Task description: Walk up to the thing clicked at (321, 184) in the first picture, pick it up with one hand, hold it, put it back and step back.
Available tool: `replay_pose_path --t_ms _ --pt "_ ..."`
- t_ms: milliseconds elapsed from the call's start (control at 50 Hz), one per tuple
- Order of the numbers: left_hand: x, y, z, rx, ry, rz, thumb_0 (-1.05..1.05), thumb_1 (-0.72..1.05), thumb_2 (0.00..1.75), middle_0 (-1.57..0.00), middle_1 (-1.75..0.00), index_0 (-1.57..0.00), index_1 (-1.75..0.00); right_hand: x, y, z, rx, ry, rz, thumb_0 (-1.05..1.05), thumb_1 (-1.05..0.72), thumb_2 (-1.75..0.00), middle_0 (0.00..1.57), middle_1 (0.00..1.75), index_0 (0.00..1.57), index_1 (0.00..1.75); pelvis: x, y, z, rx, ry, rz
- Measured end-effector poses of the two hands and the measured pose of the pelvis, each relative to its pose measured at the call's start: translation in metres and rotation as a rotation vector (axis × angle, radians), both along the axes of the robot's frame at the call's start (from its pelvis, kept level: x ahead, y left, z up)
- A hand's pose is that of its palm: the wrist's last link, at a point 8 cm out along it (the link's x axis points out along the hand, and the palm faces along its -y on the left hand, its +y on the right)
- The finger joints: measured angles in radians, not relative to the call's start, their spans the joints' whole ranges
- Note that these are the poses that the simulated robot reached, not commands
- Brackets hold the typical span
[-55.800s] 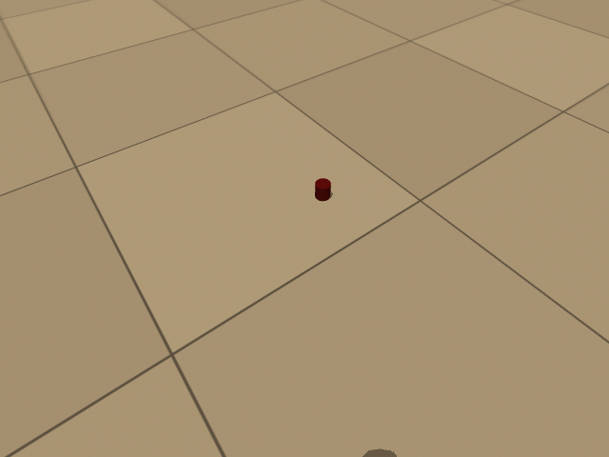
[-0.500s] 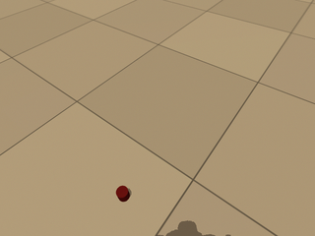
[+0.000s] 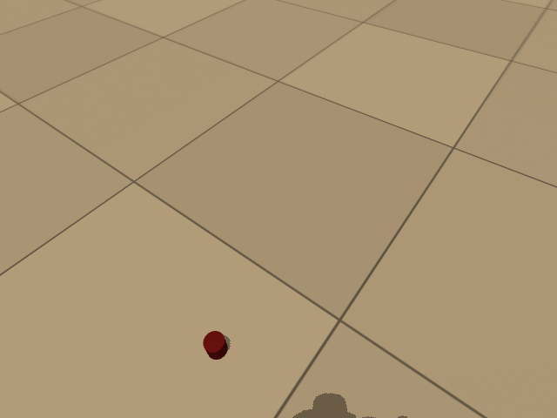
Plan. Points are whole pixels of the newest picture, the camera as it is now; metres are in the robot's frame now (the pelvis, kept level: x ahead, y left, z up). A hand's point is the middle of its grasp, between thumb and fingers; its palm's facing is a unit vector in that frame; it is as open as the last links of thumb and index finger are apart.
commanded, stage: stand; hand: left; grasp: from above
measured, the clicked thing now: (215, 345) +0.46 +0.25 -0.74
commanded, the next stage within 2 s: step back in 0.20 s
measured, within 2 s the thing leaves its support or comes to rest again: neither
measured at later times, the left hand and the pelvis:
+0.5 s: hand out of the picture +0.08 +0.30 -0.18, palm faces -0.01 -0.92 -0.38, open 7.4 cm; pelvis -0.04 +0.04 -0.03, yaw +0 degrees
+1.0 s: hand out of the picture -0.01 +0.30 -0.17, palm faces -0.11 -0.91 -0.40, open 7.4 cm; pelvis -0.13 +0.04 -0.03, yaw -5 degrees
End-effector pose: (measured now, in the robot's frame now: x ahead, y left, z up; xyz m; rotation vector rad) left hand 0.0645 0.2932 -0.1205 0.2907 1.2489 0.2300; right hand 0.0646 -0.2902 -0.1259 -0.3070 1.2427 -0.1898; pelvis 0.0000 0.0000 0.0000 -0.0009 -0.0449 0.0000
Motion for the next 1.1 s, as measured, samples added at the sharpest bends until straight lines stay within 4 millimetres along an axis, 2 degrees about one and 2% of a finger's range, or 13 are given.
replay_pose_path --t_ms 220,320,400,460,540,620,680,760,860,940,1000,1100 --pt "-0.001 0.001 0.0 0.002 0.004 0.002 0.01 0.9 0.9 -0.21 -0.3 -0.21 -0.3 -0.003 -0.002 -0.001 0.002 0.012 -0.004 0.0 -0.9 -0.9 0.2 0.3 0.2 0.3 0.0 -0.001 -0.001 -0.001 0.006 0.0" --pt "-0.001 0.012 -0.003 0.025 -0.013 0.007 0.01 0.9 0.89 -0.21 -0.3 -0.21 -0.3 -0.002 -0.008 -0.003 -0.012 0.006 -0.011 0.0 -0.9 -0.9 0.2 0.3 0.2 0.3 -0.015 0.002 -0.007 -0.011 0.013 0.0" --pt "-0.001 0.027 -0.007 0.042 -0.025 -0.013 0.01 0.9 0.89 -0.21 -0.3 -0.21 -0.3 -0.008 -0.009 -0.004 -0.041 0.009 -0.009 0.0 -0.91 -0.9 0.2 0.3 0.2 0.3 -0.03 0.012 -0.013 -0.013 0.014 0.0" --pt "0.004 0.041 -0.013 0.047 -0.043 -0.039 0.01 0.9 0.89 -0.21 -0.3 -0.21 -0.3 -0.02 -0.003 -0.002 -0.063 0.013 -0.017 0.0 -0.91 -0.9 0.2 0.3 0.2 0.3 -0.037 0.025 -0.018 -0.005 0.021 -0.002" --pt "0.017 0.062 -0.025 0.044 -0.093 -0.055 0.01 0.9 0.89 -0.21 -0.3 -0.21 -0.3 -0.046 0.009 -0.002 -0.104 0.031 -0.024 0.0 -0.91 -0.9 0.2 0.3 0.2 0.3 -0.048 0.043 -0.029 -0.019 0.032 0.006" --pt "0.019 0.066 -0.025 0.038 -0.115 -0.069 0.01 0.91 0.9 -0.21 -0.3 -0.21 -0.3 -0.076 0.025 0.006 -0.109 0.077 -0.028 0.0 -0.91 -0.9 0.2 0.3 0.2 0.3 -0.061 0.049 -0.022 -0.02 0.026 -0.005" --pt "0.01 0.062 -0.023 0.022 -0.096 -0.091 0.01 0.91 0.9 -0.21 -0.3 -0.2 -0.3 -0.088 0.032 0.01 -0.112 0.078 -0.042 0.0 -0.9 -0.9 0.2 0.3 0.21 0.3 -0.069 0.053 -0.017 -0.027 0.034 -0.02" --pt "-0.012 0.059 -0.023 0.015 -0.056 -0.125 0.01 0.91 0.9 -0.21 -0.3 -0.21 -0.3 -0.094 0.038 0.008 -0.104 0.022 -0.063 0.0 -0.9 -0.9 0.2 0.3 0.21 0.3 -0.082 0.058 -0.016 -0.023 0.031 -0.047" --pt "-0.036 0.057 -0.024 0.03 -0.033 -0.146 0.01 0.9 0.9 -0.21 -0.3 -0.21 -0.3 -0.103 0.039 -0.002 -0.075 -0.043 -0.068 0.0 -0.9 -0.9 0.2 0.3 0.21 0.3 -0.102 0.055 -0.023 -0.006 0.02 -0.078" --pt "-0.055 0.052 -0.022 0.056 -0.046 -0.158 0.01 0.9 0.9 -0.21 -0.3 -0.21 -0.3 -0.114 0.03 -0.016 -0.046 -0.079 -0.072 0.0 -0.9 -0.9 0.2 0.3 0.21 0.3 -0.12 0.046 -0.032 0.005 0.007 -0.103" --pt "-0.075 0.045 -0.013 0.06 -0.056 -0.153 0.01 0.9 0.89 -0.21 -0.3 -0.21 -0.3 -0.124 0.024 -0.021 -0.028 -0.085 -0.087 0.0 -0.9 -0.9 0.2 0.3 0.21 0.3 -0.133 0.042 -0.03 -0.03 -0.007 -0.085" --pt "-0.101 0.044 0.005 0.067 -0.081 -0.134 0.01 0.9 0.89 -0.21 -0.3 -0.21 -0.3 -0.144 0.02 -0.008 -0.024 -0.076 -0.079 0.0 -0.9 -0.9 0.2 0.3 0.2 0.3 -0.152 0.04 -0.017 0.036 0.006 -0.094"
